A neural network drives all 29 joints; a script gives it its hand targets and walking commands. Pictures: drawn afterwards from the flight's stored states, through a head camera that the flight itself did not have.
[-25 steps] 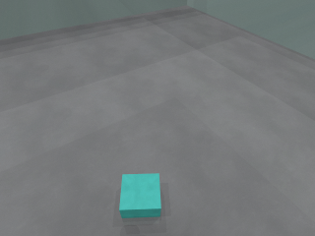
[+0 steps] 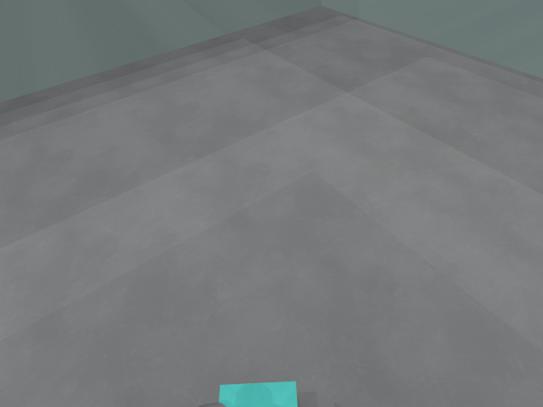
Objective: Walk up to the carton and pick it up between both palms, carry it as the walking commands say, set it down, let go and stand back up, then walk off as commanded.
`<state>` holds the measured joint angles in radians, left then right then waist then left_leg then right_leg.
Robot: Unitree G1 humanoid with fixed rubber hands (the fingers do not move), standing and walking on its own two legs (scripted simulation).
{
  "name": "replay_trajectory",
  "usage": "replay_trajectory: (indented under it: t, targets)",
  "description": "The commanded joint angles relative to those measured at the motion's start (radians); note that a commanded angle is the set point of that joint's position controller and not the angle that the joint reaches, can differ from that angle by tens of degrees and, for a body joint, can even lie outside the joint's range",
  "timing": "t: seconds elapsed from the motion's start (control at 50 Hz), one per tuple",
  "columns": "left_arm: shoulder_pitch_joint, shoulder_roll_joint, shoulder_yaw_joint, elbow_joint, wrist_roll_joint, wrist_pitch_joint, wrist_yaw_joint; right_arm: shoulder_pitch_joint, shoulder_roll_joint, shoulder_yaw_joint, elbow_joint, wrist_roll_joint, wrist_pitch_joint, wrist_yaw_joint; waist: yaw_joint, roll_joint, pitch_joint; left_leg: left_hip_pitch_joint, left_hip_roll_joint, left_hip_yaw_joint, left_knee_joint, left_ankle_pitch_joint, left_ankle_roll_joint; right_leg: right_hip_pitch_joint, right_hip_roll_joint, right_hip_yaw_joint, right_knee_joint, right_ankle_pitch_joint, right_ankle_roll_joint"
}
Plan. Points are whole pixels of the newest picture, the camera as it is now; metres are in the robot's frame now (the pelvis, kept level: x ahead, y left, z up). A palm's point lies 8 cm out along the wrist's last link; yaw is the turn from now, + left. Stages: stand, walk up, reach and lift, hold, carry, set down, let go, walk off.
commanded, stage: walk off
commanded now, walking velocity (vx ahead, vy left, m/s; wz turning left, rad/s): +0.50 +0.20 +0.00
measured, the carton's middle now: out of the picture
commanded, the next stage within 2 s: stand in 1.10 s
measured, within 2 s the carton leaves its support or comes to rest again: neither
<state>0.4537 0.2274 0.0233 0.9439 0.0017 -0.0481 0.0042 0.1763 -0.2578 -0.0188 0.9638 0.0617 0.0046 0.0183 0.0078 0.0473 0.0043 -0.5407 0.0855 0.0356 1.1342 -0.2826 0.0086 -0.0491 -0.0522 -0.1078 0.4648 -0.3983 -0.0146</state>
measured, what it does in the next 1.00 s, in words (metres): walks ahead: left foot, then right foot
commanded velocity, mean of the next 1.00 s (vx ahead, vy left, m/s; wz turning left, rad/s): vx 0.50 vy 0.20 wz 0.00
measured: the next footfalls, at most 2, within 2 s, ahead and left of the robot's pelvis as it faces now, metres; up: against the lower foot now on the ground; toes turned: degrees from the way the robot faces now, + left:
left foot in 0.10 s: +0.20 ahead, +0.19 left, +0.00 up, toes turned +6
right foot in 0.52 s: +0.38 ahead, -0.08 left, +0.00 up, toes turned -5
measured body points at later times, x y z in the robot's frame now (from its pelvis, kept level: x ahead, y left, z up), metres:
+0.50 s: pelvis +0.29 +0.05 -0.01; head +0.31 +0.04 +0.44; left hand +0.43 +0.31 -0.13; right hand +0.23 -0.21 -0.16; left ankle +0.16 +0.18 -0.74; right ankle +0.31 -0.08 -0.72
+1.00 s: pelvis +0.56 +0.11 -0.01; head +0.61 +0.11 +0.43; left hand +0.50 +0.37 -0.15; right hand +0.71 -0.12 -0.15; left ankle +0.58 +0.23 -0.74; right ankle +0.39 -0.05 -0.64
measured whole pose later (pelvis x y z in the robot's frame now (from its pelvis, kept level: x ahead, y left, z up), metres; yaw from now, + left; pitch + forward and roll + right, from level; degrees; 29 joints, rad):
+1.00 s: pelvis +0.56 +0.11 -0.01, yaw +1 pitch +1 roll +1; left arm 0.42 0.23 0.05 0.99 0.00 -0.05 0.01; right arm 0.03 -0.24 -0.01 0.99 0.06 -0.05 0.04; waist 0.04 0.00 0.11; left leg -0.34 0.01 0.04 0.63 -0.29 0.01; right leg -0.22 -0.12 0.01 1.15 -0.55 0.06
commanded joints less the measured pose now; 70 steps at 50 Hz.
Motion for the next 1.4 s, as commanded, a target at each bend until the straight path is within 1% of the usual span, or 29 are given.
replay_trajectory:
  t: [0.0, 0.04, 0.08, 0.1, 0.12, 0.14, 0.16, 0.22, 0.42, 0.46, 0.48, 0.5, 0.52, 0.54, 0.6, 0.78, 0.84, 0.86, 0.88, 0.92, 0.96, 1.02, 1.2, 1.26, 1.3, 1.32, 1.34, 1.36, 1.38]
  targets:
    - [-0.024, 0.141, 0.046, -0.016, 0.025, -0.041, -0.001, -0.103, -0.022, 0.011, -0.086, -0.089, -0.021, 0.056, 0.028, -0.218, 0.226, -0.039, 0.004, 0.088, -0.39, 0.167, -0.051, -0.085, -0.169, 0.012, -0.243, 0.706, -0.07]
    - [-0.002, 0.205, 0.066, -0.017, 0.016, -0.035, 0.007, -0.146, -0.037, 0.011, -0.078, -0.097, -0.032, 0.054, 0.039, -0.247, 0.153, 0.036, -0.069, 0.157, -0.555, 0.048, -0.035, 0.076, -0.179, 0.018, -0.135, 1.024, -0.053]
    - [-0.027, 0.288, 0.104, -0.029, -0.005, -0.037, 0.022, 0.074, -0.07, 0.005, -0.003, -0.113, -0.065, 0.031, -0.047, -0.257, -0.074, 0.292, -0.139, 0.177, -0.804, 0.126, -0.005, 0.198, -0.186, 0.012, 0.218, 1.264, -0.038]
    - [-0.021, 0.257, 0.109, -0.058, -0.014, -0.04, 0.027, 0.291, -0.161, -0.029, 0.073, -0.13, -0.084, 0.022, -0.131, -0.113, -0.247, 0.586, -0.033, 0.091, -0.796, 0.309, 0.041, 0.07, -0.16, 0.015, 0.508, 0.998, -0.017]
    - [0.01, 0.148, 0.069, -0.117, -0.009, -0.061, 0.012, 0.445, -0.322, -0.076, 0.131, -0.119, -0.086, 0.006, -0.167, 0.223, -0.429, 1.056, 0.271, -0.207, -0.587, 0.808, 0.159, -0.382, -0.024, 0.06, 0.846, 0.122, 0.009]
    - [-0.012, 0.068, 0.042, -0.14, -0.002, -0.059, 0.006, 0.495, -0.367, -0.102, 0.125, -0.081, -0.074, -0.002, -0.181, 0.296, -0.471, 1.155, 0.342, -0.358, -0.557, 0.931, 0.228, -0.608, 0.056, 0.147, 1.022, -0.303, 0.01]
    - [-0.163, 0.082, 0.04, -0.154, 0.007, -0.045, 0.001, 0.45, -0.276, -0.086, 0.116, -0.057, -0.068, -0.011, -0.193, 0.114, -0.311, 0.964, 0.29, -0.278, -0.636, 0.795, 0.233, -0.651, -0.024, 0.155, 1.01, -0.17, -0.016]
    - [-0.283, 0.117, 0.047, -0.154, 0.031, -0.022, -0.019, 0.239, -0.13, -0.041, 0.059, -0.093, -0.066, -0.013, -0.125, 0.044, -0.022, 0.622, 0.17, -0.181, -0.762, 0.391, 0.116, -0.64, -0.07, 0.141, 0.752, -0.002, -0.009]
    - [-0.413, 0.092, 0.048, -0.088, 0.026, 0.015, -0.035, 0.168, -0.158, -0.033, 0.004, -0.113, -0.047, -0.012, -0.011, 0.161, 0.177, 0.378, 0.051, -0.024, -0.857, 0.263, 0.112, -0.335, -0.004, -0.065, 0.197, -0.005, 0.046]
    - [-0.082, 0.133, 0.068, 0.037, 0.024, -0.003, -0.011, 0.155, -0.21, -0.066, -0.006, -0.09, -0.041, -0.013, 0.158, 0.043, -0.033, 0.393, 0.021, 0.031, -0.411, 0.505, 0.066, 0.043, 0.001, -0.066, -0.014, 0.289, 0.03]
    - [0.14, 0.267, 0.101, 0.105, 0.042, -0.016, 0.008, 0.141, -0.179, -0.06, -0.046, -0.076, -0.054, -0.016, 0.263, -0.239, -0.173, 0.149, -0.045, 0.047, -0.078, 0.244, 0.007, 0.341, -0.22, 0.217, -0.053, 0.308, -0.023]
    - [0.24, 0.388, 0.127, 0.154, 0.048, -0.02, 0.017, 0.162, -0.075, -0.032, -0.1, -0.077, -0.061, -0.019, 0.245, -0.477, -0.26, -0.079, -0.182, -0.073, 0.094, -0.333, -0.016, 0.542, -0.453, 0.643, -0.142, 0.674, -0.089]
    - [0.2, 0.351, 0.116, 0.167, 0.041, -0.017, 0.017, 0.162, -0.093, -0.037, -0.102, -0.091, -0.056, -0.025, 0.196, -0.277, -0.253, -0.14, -0.126, -0.126, 0.195, -0.274, -0.007, 0.578, -0.471, 0.672, -0.117, 0.825, -0.129]
    - [0.16, 0.286, 0.107, 0.166, 0.027, -0.021, 0.014, 0.126, -0.103, -0.034, -0.093, -0.089, -0.053, -0.021, 0.185, -0.214, -0.226, -0.213, -0.058, -0.12, 0.251, -0.209, 0.001, 0.564, -0.433, 0.566, -0.037, 1.006, -0.145]
    - [-0.016, 0.167, 0.077, 0.097, 0.029, -0.031, 0.007, 0.012, -0.083, -0.026, -0.1, -0.082, -0.038, -0.007, 0.119, -0.211, -0.016, -0.196, 0.025, -0.075, 0.121, -0.076, -0.003, 0.251, -0.307, 0.314, -0.079, 0.852, -0.076]
    - [0.051, 0.203, 0.092, 0.032, 0.031, -0.041, 0.019, -0.241, -0.033, 0.001, -0.085, -0.088, -0.031, 0.043, 0.095, -0.228, 0.075, -0.139, -0.021, 0.024, -0.478, -0.047, -0.045, 0.278, -0.241, 0.171, -0.111, 0.851, -0.046]
    - [-0.06, 0.267, 0.113, -0.002, -0.003, -0.033, 0.027, 0.067, -0.066, -0.007, 0.038, -0.108, -0.065, 0.035, -0.096, -0.223, -0.072, 0.394, -0.147, 0.174, -0.87, 0.178, -0.017, 0.109, -0.177, 0.025, 0.287, 1.241, -0.008]
    - [-0.077, 0.247, 0.112, -0.049, -0.013, -0.044, 0.031, 0.346, -0.176, -0.049, 0.144, -0.131, -0.079, 0.023, -0.2, -0.044, -0.239, 0.784, -0.012, 0.057, -0.775, 0.462, 0.033, -0.157, -0.133, 0.029, 0.633, 0.854, 0.021]
    - [-0.023, 0.129, 0.071, -0.083, -0.012, -0.055, 0.016, 0.452, -0.314, -0.085, 0.183, -0.121, -0.075, 0.009, -0.201, 0.307, -0.417, 1.21, 0.281, -0.219, -0.56, 0.957, 0.151, -0.58, 0.024, 0.105, 0.942, -0.282, 0.041]
    - [-0.158, 0.089, 0.05, -0.123, -0.009, -0.043, 0.01, 0.358, -0.268, -0.082, 0.129, -0.049, -0.058, -0.012, -0.189, 0.134, -0.298, 0.931, 0.262, -0.267, -0.654, 0.692, 0.206, -0.653, -0.04, 0.183, 0.98, -0.14, -0.016]
    - [-0.247, 0.134, 0.057, -0.116, 0.024, -0.028, -0.004, 0.179, -0.135, -0.048, 0.088, -0.076, -0.057, -0.01, -0.14, 0.039, -0.045, 0.668, 0.16, -0.173, -0.733, 0.385, 0.12, -0.671, -0.092, 0.148, 0.787, -0.038, -0.009]
    - [-0.256, 0.12, 0.081, -0.108, 0.042, 0.019, -0.017, 0.129, -0.149, -0.04, 0.067, -0.1, -0.061, -0.015, -0.058, 0.095, 0.144, 0.415, 0.163, -0.212, -0.878, 0.316, 0.117, -0.558, -0.087, 0.079, 0.691, -0.036, 0.011]
    - [-0.617, 0.032, 0.037, -0.093, 0.022, 0.001, -0.027, 0.457, -0.124, -0.033, 0.131, -0.124, -0.073, -0.057, -0.155, 0.196, 0.08, 0.926, 0.124, -0.181, -0.724, 1.169, 0.11, -0.784, 0.009, -0.04, 0.482, -0.134, 0.071]
    - [-0.61, 0.007, 0.015, -0.065, 0.008, -0.028, -0.038, 0.412, -0.1, -0.021, 0.111, -0.125, -0.066, -0.068, -0.097, 0.223, 0.045, 0.842, 0.085, -0.113, -0.667, 1.278, 0.075, -0.572, 0.05, -0.083, 0.181, -0.024, 0.087]
    - [-0.284, 0.012, 0.027, 0.055, 0.002, -0.044, -0.028, 0.249, -0.16, -0.047, 0.04, -0.1, -0.064, -0.07, 0.115, 0.096, -0.074, 0.56, 0.065, -0.057, -0.381, 1.178, 0.023, -0.037, 0.028, -0.048, -0.157, 0.344, 0.083]
    - [-0.004, 0.112, 0.058, 0.152, 0.033, -0.047, -0.015, 0.159, -0.152, -0.061, -0.028, -0.055, -0.077, -0.065, 0.248, -0.145, -0.211, 0.115, -0.008, -0.005, -0.059, 0.549, -0.042, 0.494, -0.142, 0.106, -0.097, 1.087, 0.021]
    - [0.15, 0.24, 0.094, 0.229, 0.056, -0.036, -0.003, 0.149, -0.044, -0.029, -0.091, -0.03, -0.088, -0.067, 0.281, -0.509, -0.338, -0.299, -0.139, -0.044, 0.149, -0.51, -0.053, 0.908, -0.397, 0.28, 0.148, 2.089, -0.055]
    - [0.186, 0.246, 0.089, 0.241, 0.055, -0.024, 0.002, 0.084, -0.071, -0.032, -0.127, -0.032, -0.092, -0.078, 0.3, -0.443, -0.366, -0.355, -0.128, -0.101, 0.202, -0.558, -0.033, 0.911, -0.452, 0.336, 0.107, 2.187, -0.1]
    - [0.147, 0.206, 0.096, 0.229, 0.048, -0.022, 0.009, -0.002, -0.083, -0.041, -0.134, -0.04, -0.091, -0.07, 0.309, -0.347, -0.329, -0.374, -0.098, -0.118, 0.233, -0.453, -0.023, 0.842, -0.431, 0.31, 0.05, 1.944, -0.129]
